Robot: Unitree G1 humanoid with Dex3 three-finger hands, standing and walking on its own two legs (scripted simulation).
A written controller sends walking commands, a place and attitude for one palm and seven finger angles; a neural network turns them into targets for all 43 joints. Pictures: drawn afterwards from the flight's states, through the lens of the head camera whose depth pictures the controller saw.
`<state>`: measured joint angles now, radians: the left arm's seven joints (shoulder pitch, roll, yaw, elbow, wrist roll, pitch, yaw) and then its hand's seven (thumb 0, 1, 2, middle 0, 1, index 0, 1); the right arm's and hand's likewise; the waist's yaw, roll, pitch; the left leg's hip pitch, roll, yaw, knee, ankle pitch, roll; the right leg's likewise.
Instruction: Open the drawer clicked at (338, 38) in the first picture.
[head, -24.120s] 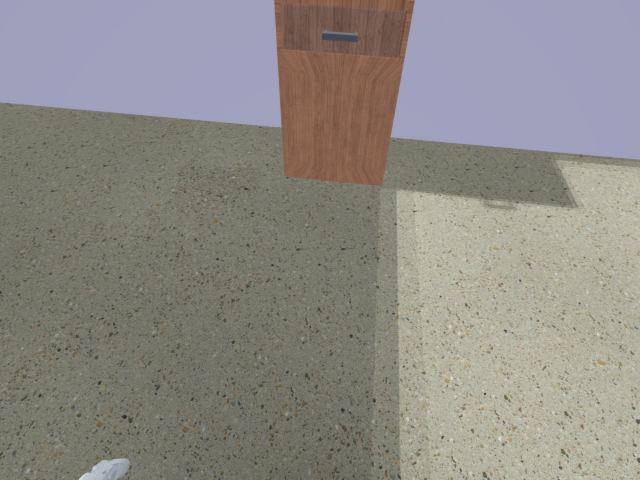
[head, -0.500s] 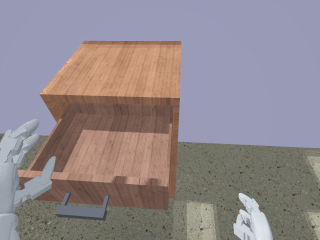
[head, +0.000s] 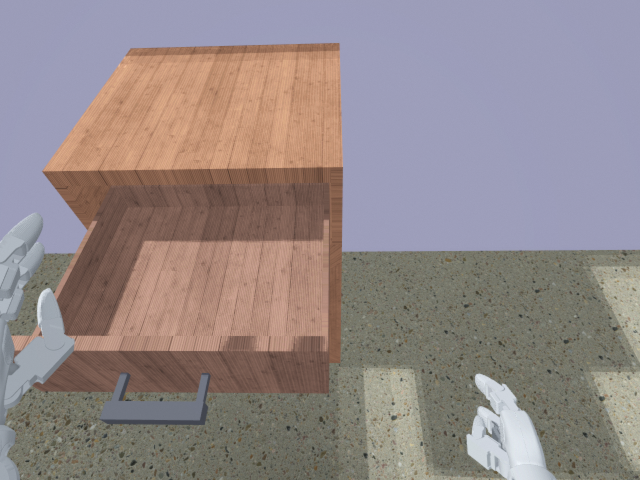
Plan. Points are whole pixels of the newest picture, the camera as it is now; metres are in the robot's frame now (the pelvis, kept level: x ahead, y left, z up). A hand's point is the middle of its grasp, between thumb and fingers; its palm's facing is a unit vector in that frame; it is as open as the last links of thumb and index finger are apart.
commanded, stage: step back with the hand held close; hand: left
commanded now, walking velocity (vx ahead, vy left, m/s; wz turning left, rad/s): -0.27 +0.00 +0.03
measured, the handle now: (159, 396) +0.22 +0.25 -0.06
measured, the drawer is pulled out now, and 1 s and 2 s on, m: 0.30 0.30 0.30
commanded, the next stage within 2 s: stop stepping back and stand still in 0.96 s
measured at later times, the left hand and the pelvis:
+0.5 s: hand (29, 449) +0.12 +0.23 +0.16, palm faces +0.43 -0.78 -0.45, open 7.4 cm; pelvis -0.06 -0.01 -0.02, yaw +1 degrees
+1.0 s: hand out of the picture +0.03 +0.16 +0.16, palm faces +0.24 -0.83 -0.51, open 7.4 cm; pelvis -0.18 -0.05 +0.00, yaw -2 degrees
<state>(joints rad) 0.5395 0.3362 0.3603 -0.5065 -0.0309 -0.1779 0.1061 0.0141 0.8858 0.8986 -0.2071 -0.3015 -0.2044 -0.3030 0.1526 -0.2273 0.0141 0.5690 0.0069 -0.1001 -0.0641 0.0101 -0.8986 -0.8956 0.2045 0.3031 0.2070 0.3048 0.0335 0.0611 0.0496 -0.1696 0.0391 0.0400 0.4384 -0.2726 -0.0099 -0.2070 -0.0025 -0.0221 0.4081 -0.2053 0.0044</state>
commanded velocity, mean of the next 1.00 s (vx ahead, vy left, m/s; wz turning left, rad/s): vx -0.32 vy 0.00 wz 0.03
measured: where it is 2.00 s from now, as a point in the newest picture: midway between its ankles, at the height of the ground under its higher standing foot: outside the picture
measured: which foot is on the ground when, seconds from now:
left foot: down 0.00-0.86, up 0.88-1.00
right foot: down 0.00-0.62, up 0.64-0.80, down 0.82-1.00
